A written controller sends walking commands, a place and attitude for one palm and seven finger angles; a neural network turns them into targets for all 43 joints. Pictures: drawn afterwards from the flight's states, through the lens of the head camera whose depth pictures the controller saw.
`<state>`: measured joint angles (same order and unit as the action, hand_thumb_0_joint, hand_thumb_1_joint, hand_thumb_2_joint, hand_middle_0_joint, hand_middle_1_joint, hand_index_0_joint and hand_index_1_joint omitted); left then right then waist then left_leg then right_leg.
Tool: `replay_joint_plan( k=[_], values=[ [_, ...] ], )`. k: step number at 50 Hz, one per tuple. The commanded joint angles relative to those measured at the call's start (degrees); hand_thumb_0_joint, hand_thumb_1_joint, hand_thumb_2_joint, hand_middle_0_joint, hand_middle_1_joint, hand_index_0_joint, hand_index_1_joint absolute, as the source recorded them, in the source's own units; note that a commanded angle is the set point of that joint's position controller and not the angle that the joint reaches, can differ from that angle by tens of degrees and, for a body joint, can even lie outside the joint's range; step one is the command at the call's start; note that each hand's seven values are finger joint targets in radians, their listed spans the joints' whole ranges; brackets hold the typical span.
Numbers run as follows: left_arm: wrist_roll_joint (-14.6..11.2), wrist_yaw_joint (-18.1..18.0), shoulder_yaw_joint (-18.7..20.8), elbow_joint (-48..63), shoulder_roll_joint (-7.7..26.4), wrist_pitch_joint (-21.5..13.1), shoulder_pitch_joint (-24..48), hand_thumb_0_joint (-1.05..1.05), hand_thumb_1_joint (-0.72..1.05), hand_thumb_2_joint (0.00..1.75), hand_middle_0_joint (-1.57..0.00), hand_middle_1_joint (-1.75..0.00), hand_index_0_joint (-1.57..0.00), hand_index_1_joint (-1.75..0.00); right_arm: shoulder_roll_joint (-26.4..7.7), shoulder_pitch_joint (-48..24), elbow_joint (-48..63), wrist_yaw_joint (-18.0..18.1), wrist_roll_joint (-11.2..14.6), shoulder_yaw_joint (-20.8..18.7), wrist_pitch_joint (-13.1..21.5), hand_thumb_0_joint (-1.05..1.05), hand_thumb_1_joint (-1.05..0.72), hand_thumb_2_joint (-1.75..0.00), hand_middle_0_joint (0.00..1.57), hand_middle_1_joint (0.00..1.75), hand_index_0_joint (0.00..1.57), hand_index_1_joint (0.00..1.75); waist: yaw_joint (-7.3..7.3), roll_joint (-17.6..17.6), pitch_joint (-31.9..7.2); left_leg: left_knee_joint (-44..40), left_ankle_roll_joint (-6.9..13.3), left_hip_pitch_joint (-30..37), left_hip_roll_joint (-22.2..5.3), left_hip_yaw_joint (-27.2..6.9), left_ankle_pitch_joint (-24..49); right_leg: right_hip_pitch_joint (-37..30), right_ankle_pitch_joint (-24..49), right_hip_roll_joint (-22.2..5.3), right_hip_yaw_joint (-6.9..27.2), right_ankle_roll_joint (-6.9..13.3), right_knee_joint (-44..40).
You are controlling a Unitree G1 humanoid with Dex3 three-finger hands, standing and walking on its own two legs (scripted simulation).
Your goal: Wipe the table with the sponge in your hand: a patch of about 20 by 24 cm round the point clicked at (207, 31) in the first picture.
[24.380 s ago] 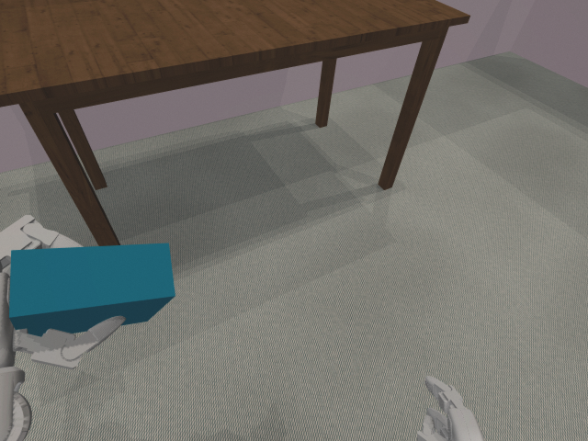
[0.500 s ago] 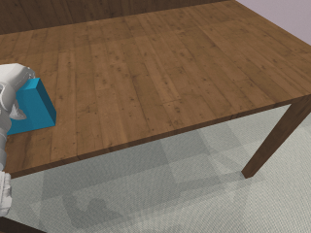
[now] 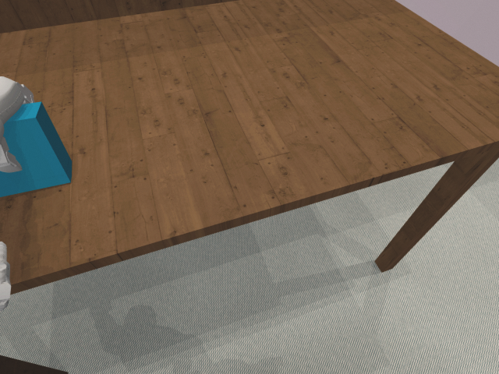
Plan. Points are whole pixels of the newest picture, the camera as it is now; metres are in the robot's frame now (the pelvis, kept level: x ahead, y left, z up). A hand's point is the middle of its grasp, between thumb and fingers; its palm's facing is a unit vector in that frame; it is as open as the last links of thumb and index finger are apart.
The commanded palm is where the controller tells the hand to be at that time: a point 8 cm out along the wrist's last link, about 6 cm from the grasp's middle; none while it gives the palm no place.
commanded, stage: wipe forward along the first lane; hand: left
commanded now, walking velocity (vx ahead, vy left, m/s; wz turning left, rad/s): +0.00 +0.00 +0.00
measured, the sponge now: (16, 162) +0.41 +0.38 +0.12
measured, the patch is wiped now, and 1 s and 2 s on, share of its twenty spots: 0.15 0.20 0.50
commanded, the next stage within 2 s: slide across to the middle lane in 0.34 s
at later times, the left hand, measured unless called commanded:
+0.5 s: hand (9, 116) +0.46 +0.39 +0.16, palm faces -0.19 +0.07 -0.98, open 9.6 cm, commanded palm +0.47 +0.37 +0.19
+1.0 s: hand (48, 102) +0.49 +0.34 +0.17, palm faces -0.14 +0.08 -0.99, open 9.6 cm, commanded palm +0.49 +0.33 +0.22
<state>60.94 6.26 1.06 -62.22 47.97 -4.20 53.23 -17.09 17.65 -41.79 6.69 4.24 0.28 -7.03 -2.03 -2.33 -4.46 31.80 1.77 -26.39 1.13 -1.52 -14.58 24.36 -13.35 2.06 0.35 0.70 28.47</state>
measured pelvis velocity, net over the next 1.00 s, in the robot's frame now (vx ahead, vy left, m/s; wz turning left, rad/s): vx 0.03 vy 0.01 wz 0.01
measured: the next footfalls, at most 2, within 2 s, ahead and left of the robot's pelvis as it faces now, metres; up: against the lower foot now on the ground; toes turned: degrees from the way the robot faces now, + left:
none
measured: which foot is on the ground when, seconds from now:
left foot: down 0.00-1.00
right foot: down 0.00-1.00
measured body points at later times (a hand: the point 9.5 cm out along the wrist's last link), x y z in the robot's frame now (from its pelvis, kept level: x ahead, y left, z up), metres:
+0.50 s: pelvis +0.02 +0.01 +0.00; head +0.09 +0.01 +0.44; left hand +0.47 +0.39 +0.21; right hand +0.04 -0.27 -0.13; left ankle +0.01 +0.10 -0.73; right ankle +0.00 -0.12 -0.73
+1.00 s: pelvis +0.03 +0.01 +0.01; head +0.09 +0.01 +0.45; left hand +0.49 +0.33 +0.22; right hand +0.10 -0.26 -0.13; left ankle +0.01 +0.10 -0.73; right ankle +0.00 -0.12 -0.73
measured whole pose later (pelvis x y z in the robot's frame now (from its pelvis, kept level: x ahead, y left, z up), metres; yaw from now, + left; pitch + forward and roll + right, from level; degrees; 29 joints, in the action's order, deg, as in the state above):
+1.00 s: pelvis +0.03 +0.01 +0.01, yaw +1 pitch +10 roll -1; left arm 60.1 6.7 -6.6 -59.8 41.7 0.4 58.7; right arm -15.9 15.8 -42.1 4.8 3.6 0.0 -6.6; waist -2.2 -2.6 -3.7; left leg 27.8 2.9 -22.3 2.5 -1.8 -15.2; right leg 19.7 -13.9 0.7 0.3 -0.2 23.8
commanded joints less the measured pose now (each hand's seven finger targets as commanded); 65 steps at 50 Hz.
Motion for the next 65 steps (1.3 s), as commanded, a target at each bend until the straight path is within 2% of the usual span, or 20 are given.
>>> replay_joint_plan(
  k=[1,3,6,14,17,22,24,27,29,31,34,37,40,42,45,49,51,54,62,65],
  values=[
    [2.73,-2.15,2.78,3.74,17.08,1.15,18.4,0.0,0.1,1.3,-1.2,-1.6,-1.2,-1.6,-10.61,3.67,4.04,0.94,-0.42,-3.19,1.45,0.0,-0.9,-0.9,0.2,0.3,0.2,0.3,-1.46,2.01,-9.75,-4.55,0.91,3.75,0.88,1.21,2.28,-4.26,2.1,0.77,0.58,2.42,-5.1],
    [3.06,-1.89,-0.52,2.7,13.51,1.18,19.29,0.0,0.1,1.3,-1.2,-1.6,-1.2,-1.6,-9.94,4.57,4.15,0.76,-0.39,-3.08,1.19,0.0,-0.9,-0.9,0.2,0.3,0.2,0.3,-2.36,1.42,-9.93,-3.9,0.93,4.17,0.83,1.27,3.91,-3.6,3.52,0.86,0.07,2.41,-4.41],
    [3.34,-1.33,2.46,3.32,16.08,0.23,17.45,0.0,0.1,1.3,-1.2,-1.6,-1.2,-1.6,-10.48,5.11,3.94,0.59,-0.73,-3.62,0.61,0.0,-0.9,-0.9,0.2,0.3,0.2,0.3,-1.25,1.2,-12.59,-3.0,0.77,5.47,0.65,1.44,8.59,-4.61,7.7,1.14,0.16,2.81,-3.64],
    [2.68,-1.17,0.65,2.2,14.36,-0.83,20.09,0.0,0.1,1.3,-1.2,-1.6,-1.2,-1.6,-10.56,7.18,3.58,0.35,-0.57,-3.81,-0.31,0.0,-0.9,-0.9,0.2,0.3,0.2,0.3,-2.93,1.81,-11.16,-1.95,0.68,5.56,0.24,0.79,9.63,-0.9,7.26,1.46,-0.61,2.64,-2.86],
    [3.25,-1.28,1.19,3.26,15.82,-1.42,22.97,0.0,0.1,1.3,-1.2,-1.6,-1.2,-1.6,-10.54,8.51,3.17,0.25,-0.79,-4.04,-0.47,0.0,-0.9,-0.9,0.2,0.3,0.2,0.3,-3.16,1.33,-14.01,-0.96,0.83,7.01,0.23,0.73,13.1,-1.15,9.6,1.56,-0.4,2.7,-2.11],
    [2.67,-1.21,2.25,3.35,15.51,-1.85,19.25,0.0,0.1,1.3,-1.2,-1.6,-1.2,-1.6,-10.28,9.04,3.44,-0.23,-0.92,-4.33,-1.33,0.0,-0.9,-0.9,0.2,0.3,0.2,0.3,-1.98,0.71,-16.04,-0.33,0.51,7.73,0.17,1.08,16.78,-2.85,12.66,1.61,-0.58,2.82,-1.42],
    [1.62,-1.28,-0.94,6.66,10.59,-2.07,21.13,0.0,0.1,1.3,-1.2,-1.6,-1.2,-1.6,-9.73,8.77,3.56,-0.58,-0.86,-4.69,-1.38,0.0,-0.9,-0.9,0.2,0.3,0.2,0.3,-2.76,-0.41,-15.98,-0.19,0.45,10.09,-0.16,0.7,17.74,-1.39,11.86,1.66,-0.91,2.84,-1.69],
    [0.9,-1.89,1.07,9.77,11.99,-2.5,21.52,0.0,0.1,1.3,-1.2,-1.6,-1.2,-1.6,-9.61,8.39,3.55,-0.75,-0.94,-5.03,-1.58,0.0,-0.9,-0.9,0.2,0.3,0.2,0.3,-1.87,-1.84,-18.18,-0.22,0.31,12.6,-0.32,0.43,21.31,-2.79,13.17,1.69,-0.72,2.99,-1.75],
    [-1.21,-2.14,-2.36,12.31,6.37,-2.33,22.84,0.0,0.1,1.3,-1.2,-1.6,-1.2,-1.6,-8.98,7.72,3.45,-1.11,-0.84,-5.21,-1.09,0.0,-0.9,-0.9,0.2,0.3,0.2,0.3,-2.8,-1.98,-17.12,-0.54,0.38,14.64,-0.53,0.15,21.4,-1.89,12.3,1.7,-1.16,2.88,-2.34],
    [-2.31,-2.12,-1.69,13.89,6.88,-1.93,22.83,0.0,0.1,1.3,-1.2,-1.6,-1.2,-1.6,-9.32,6.8,3.31,-1.13,-0.59,-5.16,-0.76,0.0,-0.9,-0.9,0.2,0.3,0.2,0.3,-2.1,-3.05,-16.58,-1.59,0.09,15.85,-0.57,-0.2,21.71,-2.43,11.82,1.59,-1.1,3.15,-3.05],
    [-4.19,-2.04,-4.75,13.31,3.03,-0.06,25.11,0.0,0.1,1.3,-1.2,-1.6,-1.2,-1.6,-8.82,5.71,2.75,-1.22,-0.43,-4.59,0.05,0.0,-0.9,-0.9,0.2,0.3,0.2,0.3,-3.19,-1.76,-13.95,-2.94,0.32,15.69,-0.4,-0.49,18.72,-2.78,10.28,1.44,-1.46,2.85,-3.98],
    [-3.28,-2.07,-2.46,13.75,7.05,1.72,27.73,0.0,0.1,1.3,-1.2,-1.6,-1.2,-1.6,-9.09,4.7,2.52,-1.02,-0.42,-4.07,0.52,0.0,-0.9,-0.9,0.2,0.3,0.2,0.3,-2.59,-2.35,-15.01,-4.34,0.12,15.62,-0.19,-0.61,18.32,-5.06,10.41,1.26,-1.27,3.03,-4.59],
    [-1.77,-1.93,-3.75,11.45,6.29,3.7,28.73,0.0,0.1,1.3,-1.2,-1.6,-1.2,-1.6,-8.89,3.67,2.39,-1.12,-0.34,-3.43,0.74,0.0,-0.9,-0.9,0.2,0.3,0.2,0.3,-2.89,-1.78,-12.11,-5.49,-0.08,13.99,-0.01,-0.75,16.41,-5.33,9.24,1.18,-1.5,3.16,-5.43],
    [-0.98,-2.03,-3.54,14.28,7.2,3.6,31.87,0.0,0.1,1.3,-1.2,-1.6,-1.2,-1.6,-8.72,3.38,2.89,-1.02,-0.62,-3.43,1.17,0.0,-0.9,-0.9,0.2,0.3,0.2,0.3,-2.72,-3.55,-16.37,-5.32,-0.31,16.66,-0.13,-0.67,19.65,-6.76,10.8,1.18,-1.18,3.19,-5.17],
    [-1.48,-1.63,-4.98,13.41,4.81,3.95,31.94,0.0,0.1,1.3,-1.2,-1.6,-1.2,-1.6,-8.3,3.31,3.18,-1.19,-0.68,-3.36,1.5,0.0,-0.9,-0.9,0.2,0.3,0.2,0.3,-2.95,-2.65,-16.56,-5.26,-0.21,17.17,-0.05,-0.31,20.84,-7.73,12.18,1.09,-1.35,3.0,-5.52],
    [-1.49,-1.51,-3.98,12.95,6.24,4.45,34.35,0.0,0.1,1.3,-1.2,-1.6,-1.2,-1.6,-8.52,3.42,3.09,-1.26,-0.8,-3.09,1.79,0.0,-0.9,-0.9,0.2,0.3,0.2,0.3,-2.94,-2.26,-17.98,-5.53,-0.25,17.5,-0.1,-0.16,22.54,-8.8,14.08,0.99,-1.21,2.87,-5.75],
    [-0.58,-2.03,-1.2,13.6,8.88,4.55,32.62,0.0,0.1,1.3,-1.2,-1.6,-1.2,-1.6,-8.8,3.27,3.43,-1.34,-1.11,-3.28,1.71,0.0,-0.9,-0.9,0.2,0.3,0.2,0.3,-1.26,-3.57,-20.11,-5.47,-0.63,18.17,-0.21,0.12,27.27,-10.79,17.02,0.91,-0.94,3.19,-5.59],
    [-0.67,-2.57,-2.86,12.0,6.14,5.61,30.96,0.0,0.1,1.3,-1.2,-1.6,-1.2,-1.6,-8.18,3.23,3.39,-1.8,-1.26,-3.18,1.23,0.0,-0.9,-0.9,0.2,0.3,0.2,0.3,-1.61,-2.01,-20.4,-4.85,-0.36,17.39,-0.22,1.02,29.09,-12.51,19.75,0.8,-0.97,2.73,-5.12],
    [-0.85,-3.25,-1.65,14.09,5.73,7.73,27.98,0.0,0.1,1.3,-1.2,-1.6,-1.2,-1.6,-8.42,2.46,3.26,-2.48,-1.21,-3.69,0.83,0.0,-0.9,-0.9,0.2,0.3,0.2,0.3,-0.84,-1.01,-21.79,-5.02,-0.05,18.53,-0.58,1.69,34.18,-15.39,24.46,0.64,-0.43,2.26,-5.06],
    [-1.06,-2.84,0.16,13.8,6.8,8.8,21.5,0.0,0.1,1.3,-1.2,-1.6,-1.2,-1.6,-8.63,1.66,3.73,-2.54,-1.32,-3.81,0.51,0.0,-0.9,-0.9,0.2,0.3,0.2,0.3,0.55,0.65,-21.36,-5.04,0.47,17.2,-0.26,2.39,33.77,-18.04,27.22,0.37,-0.18,2.2,-4.64]
  ],
)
